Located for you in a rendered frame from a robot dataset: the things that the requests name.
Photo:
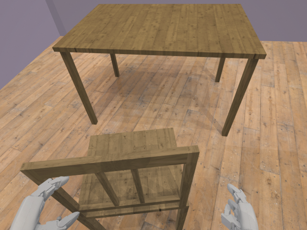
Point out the chair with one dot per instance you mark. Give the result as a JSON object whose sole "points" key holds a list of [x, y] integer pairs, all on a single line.
{"points": [[123, 174]]}

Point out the table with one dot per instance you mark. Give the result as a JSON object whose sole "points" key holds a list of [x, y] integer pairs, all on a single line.
{"points": [[188, 30]]}

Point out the robot left hand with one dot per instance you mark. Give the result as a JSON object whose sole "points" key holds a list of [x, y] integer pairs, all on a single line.
{"points": [[30, 209]]}

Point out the robot right hand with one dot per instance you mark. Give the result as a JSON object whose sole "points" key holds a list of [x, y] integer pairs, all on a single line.
{"points": [[244, 216]]}

